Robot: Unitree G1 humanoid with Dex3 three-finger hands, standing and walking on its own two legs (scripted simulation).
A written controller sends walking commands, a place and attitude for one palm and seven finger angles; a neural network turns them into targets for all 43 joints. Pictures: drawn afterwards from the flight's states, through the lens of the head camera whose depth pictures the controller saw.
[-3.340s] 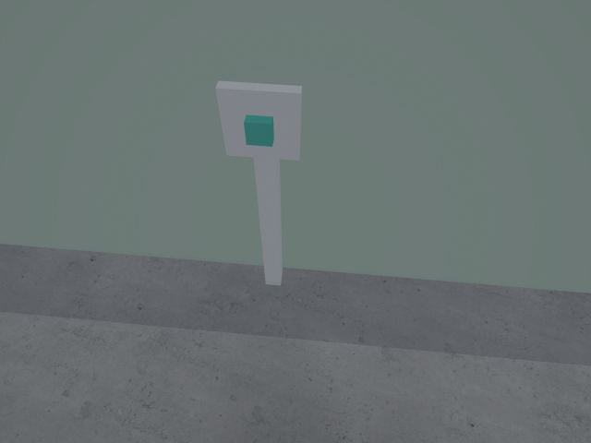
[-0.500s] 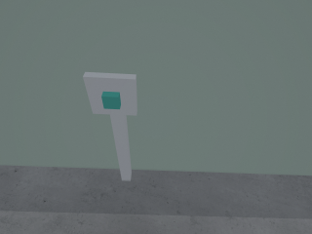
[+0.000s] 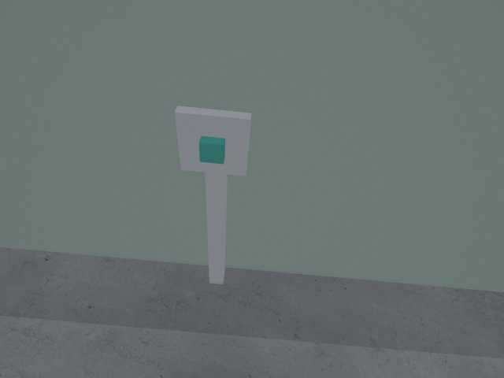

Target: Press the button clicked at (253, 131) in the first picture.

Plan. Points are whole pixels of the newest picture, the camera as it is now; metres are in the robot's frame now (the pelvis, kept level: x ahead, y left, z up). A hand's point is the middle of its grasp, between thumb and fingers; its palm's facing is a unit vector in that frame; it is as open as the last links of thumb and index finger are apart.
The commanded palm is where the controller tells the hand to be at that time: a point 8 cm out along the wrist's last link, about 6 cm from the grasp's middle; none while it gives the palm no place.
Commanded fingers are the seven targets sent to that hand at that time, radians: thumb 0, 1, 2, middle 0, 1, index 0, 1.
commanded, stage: come to a stop and stand still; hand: left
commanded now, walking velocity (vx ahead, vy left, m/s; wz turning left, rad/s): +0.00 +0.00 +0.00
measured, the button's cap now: (212, 149) +0.64 +0.14 +0.00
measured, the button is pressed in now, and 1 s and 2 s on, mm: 0 0 0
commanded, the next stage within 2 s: look again from close up in 1.50 s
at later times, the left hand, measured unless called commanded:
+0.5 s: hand out of the picture -0.08 +0.22 -0.17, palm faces +0.03 -0.98 -0.17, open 7.4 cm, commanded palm none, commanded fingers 0.00 0.90 0.90 -0.20 -0.30 -0.20 -0.30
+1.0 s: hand out of the picture -0.19 +0.26 -0.17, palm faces +0.08 -0.98 -0.16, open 7.4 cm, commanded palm none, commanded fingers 0.00 0.90 0.90 -0.20 -0.30 -0.20 -0.30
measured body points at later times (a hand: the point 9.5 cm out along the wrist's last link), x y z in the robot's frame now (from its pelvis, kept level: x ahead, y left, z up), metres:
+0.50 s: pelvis -0.06 +0.05 +0.01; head -0.07 +0.07 +0.46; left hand -0.08 +0.27 -0.15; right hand -0.08 -0.17 -0.14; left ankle +0.05 +0.06 -0.72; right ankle -0.10 -0.08 -0.73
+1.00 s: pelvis -0.12 +0.10 +0.01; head -0.13 +0.12 +0.46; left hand -0.19 +0.31 -0.15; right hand -0.11 -0.13 -0.14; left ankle -0.04 +0.13 -0.70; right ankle -0.15 -0.02 -0.73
